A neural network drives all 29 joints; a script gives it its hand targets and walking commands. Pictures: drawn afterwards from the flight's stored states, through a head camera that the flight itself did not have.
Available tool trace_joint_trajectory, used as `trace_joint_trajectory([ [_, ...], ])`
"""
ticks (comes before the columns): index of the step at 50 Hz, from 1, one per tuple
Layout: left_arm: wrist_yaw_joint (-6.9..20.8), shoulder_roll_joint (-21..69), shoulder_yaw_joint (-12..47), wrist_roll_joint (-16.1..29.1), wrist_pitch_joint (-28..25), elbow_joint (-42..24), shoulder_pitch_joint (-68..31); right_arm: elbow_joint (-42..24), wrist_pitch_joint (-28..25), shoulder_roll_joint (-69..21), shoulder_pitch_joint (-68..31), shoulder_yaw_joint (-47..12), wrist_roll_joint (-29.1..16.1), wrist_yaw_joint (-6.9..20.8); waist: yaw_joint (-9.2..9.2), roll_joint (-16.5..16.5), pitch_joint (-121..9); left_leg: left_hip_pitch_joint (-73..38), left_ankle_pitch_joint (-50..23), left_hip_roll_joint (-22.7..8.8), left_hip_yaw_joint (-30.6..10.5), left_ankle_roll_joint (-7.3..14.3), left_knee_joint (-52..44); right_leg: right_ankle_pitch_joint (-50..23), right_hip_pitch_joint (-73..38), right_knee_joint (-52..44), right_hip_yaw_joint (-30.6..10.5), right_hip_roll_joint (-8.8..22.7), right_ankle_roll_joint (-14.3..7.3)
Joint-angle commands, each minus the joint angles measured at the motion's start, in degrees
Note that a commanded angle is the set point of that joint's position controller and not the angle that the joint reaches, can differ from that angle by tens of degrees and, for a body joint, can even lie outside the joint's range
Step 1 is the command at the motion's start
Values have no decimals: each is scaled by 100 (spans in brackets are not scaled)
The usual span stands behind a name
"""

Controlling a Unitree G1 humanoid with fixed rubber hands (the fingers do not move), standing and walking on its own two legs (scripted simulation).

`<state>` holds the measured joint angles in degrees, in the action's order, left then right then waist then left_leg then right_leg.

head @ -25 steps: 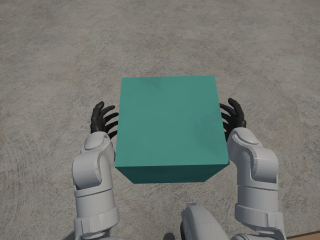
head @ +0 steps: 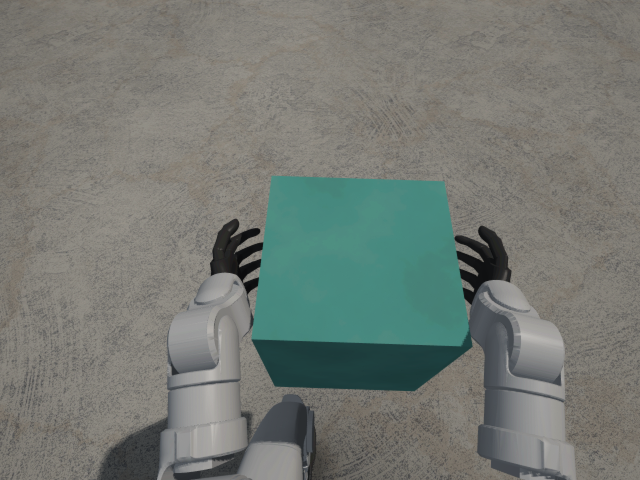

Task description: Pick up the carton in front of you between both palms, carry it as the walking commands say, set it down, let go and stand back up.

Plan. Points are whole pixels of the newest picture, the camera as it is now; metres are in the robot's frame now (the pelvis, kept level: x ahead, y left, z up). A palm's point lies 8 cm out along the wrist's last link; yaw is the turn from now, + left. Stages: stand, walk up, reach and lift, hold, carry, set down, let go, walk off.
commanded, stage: carry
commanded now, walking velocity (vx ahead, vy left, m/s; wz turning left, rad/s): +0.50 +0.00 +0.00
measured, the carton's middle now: (350, 294) +0.33 +0.03 -0.02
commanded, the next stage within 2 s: none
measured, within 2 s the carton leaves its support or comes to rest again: neither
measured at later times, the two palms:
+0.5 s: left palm (301, 70) +0.64 +0.12 +0.10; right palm (500, 79) +0.64 -0.17 +0.10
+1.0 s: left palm out of the picture +0.95 +0.15 +0.09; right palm out of the picture +0.92 -0.14 +0.10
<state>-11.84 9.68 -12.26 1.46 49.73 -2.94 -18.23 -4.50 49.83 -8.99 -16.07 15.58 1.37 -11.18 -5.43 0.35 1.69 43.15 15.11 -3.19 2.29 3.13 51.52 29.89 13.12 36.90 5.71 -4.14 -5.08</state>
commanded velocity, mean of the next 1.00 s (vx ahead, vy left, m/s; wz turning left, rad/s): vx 0.50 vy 0.00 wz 0.00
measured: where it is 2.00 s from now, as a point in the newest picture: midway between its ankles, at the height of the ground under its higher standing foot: (365, 196)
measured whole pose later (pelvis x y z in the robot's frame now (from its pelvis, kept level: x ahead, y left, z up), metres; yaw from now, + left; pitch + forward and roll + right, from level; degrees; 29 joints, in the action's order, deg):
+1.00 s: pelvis +0.71 +0.02 +0.03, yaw -4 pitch +3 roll -1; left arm -9.8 7.7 -2.2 -0.8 64.7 -28.1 4.6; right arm -27.5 63.9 -7.9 5.5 2.3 -0.6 -9.2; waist 2.1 -1.0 -4.8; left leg 21.1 9.2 -3.7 14.1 4.2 26.6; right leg 21.4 23.7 66.6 3.6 4.5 -0.8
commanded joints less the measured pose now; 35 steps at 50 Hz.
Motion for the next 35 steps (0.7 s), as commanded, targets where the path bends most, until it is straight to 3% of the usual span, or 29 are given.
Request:
trace_joint_trajectory([
  [1,298,4376,3887,778,-390,-583,-2539,-432,-523,-4243,-2535,-3711,-632,143,918,-521,-3184,-3814,-1807,514,854,301,-2340,-6637,-680,1200,-59,1009,100],
  [2,263,4227,3788,664,-420,-582,-2351,-388,-555,-4167,-2415,-3746,-679,152,1017,276,-3645,-5666,-3174,-506,-564,743,-2056,-4596,842,2517,-115,833,423],
  [3,228,4120,3697,514,-418,-562,-1943,-306,-586,-4019,-2210,-3825,-709,129,827,1555,-4046,-6918,-5010,-1891,-2720,1471,-2137,-94,2319,3866,-244,56,646],
  [4,194,3969,3685,414,-383,-415,-1749,-207,-591,-3935,-1989,-3733,-667,77,897,1502,-4114,-7248,-4792,-1859,-3417,1759,-2365,266,2976,4572,-477,-12,522],
  [5,179,4086,3521,432,-450,-556,-1701,-389,-595,-4112,-1999,-3834,-732,94,833,1027,-3808,-7122,-4734,-1652,-3175,1657,-2317,72,3349,4655,-690,137,469],
  [7,137,4037,3224,205,-495,-377,-1496,-620,-604,-4344,-2275,-4185,-990,165,898,146,-3084,-6246,-3579,-1691,-2535,1278,-2818,-200,3426,3441,-820,602,471],
  [8,131,4022,3121,103,-499,-342,-1359,-695,-593,-4368,-2332,-4273,-1070,224,810,-7,-2865,-5834,-2991,-1579,-2227,1052,-3008,-412,3160,2742,-750,743,486],
  [10,189,4094,3254,35,-495,-417,-1153,-848,-553,-4404,-2239,-4438,-1114,339,741,248,-2507,-5251,-2947,-1503,-1761,879,-3385,-382,2617,1330,-433,688,484],
  [14,259,4266,3499,249,-386,-1165,-1206,-1342,-356,-4341,-1738,-4432,-1108,426,689,981,-2248,-4627,-3112,-1019,-297,371,-3564,-2076,1130,-645,226,357,535],
  [15,236,4229,3556,297,-317,-1342,-1116,-1479,-283,-4261,-1494,-4429,-1136,413,710,1040,-2199,-4658,-3094,-967,-119,296,-3504,-2353,983,-915,393,292,552],
  [18,215,4020,3753,430,30,-1669,-157,-1884,48,-3895,-524,-4332,-1069,320,578,736,-2337,-4225,-3341,-749,518,4,-2666,-2850,-415,-1502,784,329,464],
  [19,227,3941,3790,441,179,-1716,142,-1948,194,-3753,-167,-4282,-990,290,529,637,-2469,-3740,-3243,-679,652,-150,-2142,-2648,-1137,-1395,623,483,320],
  [20,243,3860,3797,457,318,-1785,407,-2058,347,-3620,-60,-4248,-937,264,385,387,-2586,-2912,-2530,-542,687,-301,-1285,-2273,-1973,-1320,-71,943,58],
  [21,255,3676,3793,506,445,-1940,483,-2200,504,-3600,60,-4234,-927,243,348,-863,-2758,-1764,-762,-37,650,-489,246,-2090,-2630,-1679,-2107,2213,-393],
  [22,273,3631,3764,574,569,-2035,566,-2312,642,-3586,110,-4268,-975,238,390,-1687,-2462,-346,1439,331,335,-420,1178,-2705,-3088,-2105,-3253,2840,-893],
  [23,304,3728,3776,659,662,-2336,512,-2527,749,-3691,34,-4401,-1148,266,378,-1231,-2128,162,1603,122,-28,-324,1723,-3232,-2938,-2067,-3206,2937,-1054],
  [25,415,4006,4098,894,808,-2921,280,-2720,904,-3846,199,-4310,-1141,372,396,-386,-1810,85,1130,-293,-187,-313,1618,-3573,-2137,-2113,-2385,2800,-759],
  [26,485,4065,4236,984,869,-3174,271,-2776,933,-3953,347,-4312,-1116,401,427,-152,-1681,-150,751,-420,-187,-348,1123,-3219,-1799,-2386,-1986,2617,-514],
  [27,541,4024,4356,1066,921,-3352,207,-2802,955,-3992,410,-4314,-1057,411,438,-272,-1611,-374,478,-440,-69,-388,624,-3034,-1582,-2592,-1634,2469,-338],
  [29,609,3813,4432,1115,1027,-3380,147,-2759,1010,-3888,429,-4298,-911,389,470,-615,-1424,-586,26,-363,168,-416,-110,-2792,-1237,-2802,-1103,2204,-269],
  [32,643,3533,4480,1224,1142,-3411,244,-2912,1106,-3637,508,-4263,-822,298,473,-790,-1106,-893,-688,-239,585,-406,-1304,-2945,-1097,-2877,-294,1872,-150],
  [35,579,3296,4322,1164,1260,-3404,558,-3144,1229,-3432,542,-4315,-890,247,426,-986,-925,-1255,-997,-103,976,-334,-1982,-3318,-1121,-2793,0,1852,-94],
])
